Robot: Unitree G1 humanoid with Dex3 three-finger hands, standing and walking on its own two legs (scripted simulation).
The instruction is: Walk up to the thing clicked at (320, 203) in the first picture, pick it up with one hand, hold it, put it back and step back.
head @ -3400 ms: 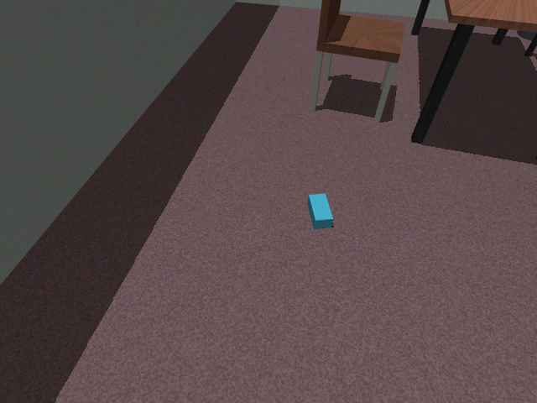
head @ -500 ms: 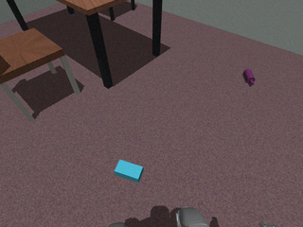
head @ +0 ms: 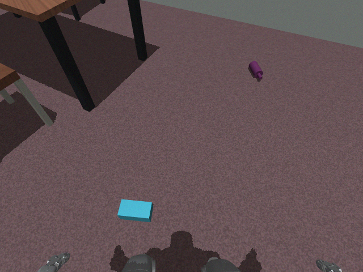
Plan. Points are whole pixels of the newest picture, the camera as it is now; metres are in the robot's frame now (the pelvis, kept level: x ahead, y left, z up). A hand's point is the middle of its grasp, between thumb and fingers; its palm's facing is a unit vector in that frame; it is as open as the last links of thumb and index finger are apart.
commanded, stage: walk up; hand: left
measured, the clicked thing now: (136, 210) +0.47 +0.25 -0.71
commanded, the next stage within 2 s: stand in 1.96 s
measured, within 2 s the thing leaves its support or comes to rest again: neither
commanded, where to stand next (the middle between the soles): +0.07 +0.02 m, yaw -2 degrees
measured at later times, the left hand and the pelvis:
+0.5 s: hand out of the picture +0.04 +0.24 -0.13, palm faces -0.11 -0.90 -0.43, open 7.4 cm; pelvis -0.02 -0.03 +0.00, yaw -6 degrees
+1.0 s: hand out of the picture +0.11 +0.24 -0.11, palm faces -0.09 -0.92 -0.38, open 7.4 cm; pelvis -0.02 -0.01 +0.03, yaw -5 degrees
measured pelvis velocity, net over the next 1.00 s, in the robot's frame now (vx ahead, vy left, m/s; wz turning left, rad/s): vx -0.02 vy -0.01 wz -0.09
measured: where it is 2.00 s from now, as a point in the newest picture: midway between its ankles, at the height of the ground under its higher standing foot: outside the picture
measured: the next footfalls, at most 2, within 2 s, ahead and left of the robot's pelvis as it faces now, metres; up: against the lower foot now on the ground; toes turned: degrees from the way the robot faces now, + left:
left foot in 0.10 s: +0.05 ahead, +0.11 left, +0.00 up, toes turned -4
right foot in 0.38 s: +0.01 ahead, -0.15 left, +0.00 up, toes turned -4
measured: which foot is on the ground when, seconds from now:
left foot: up 0.00-0.08, down 0.10-1.00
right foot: down 0.00-0.14, up 0.16-0.36, down 0.38-1.00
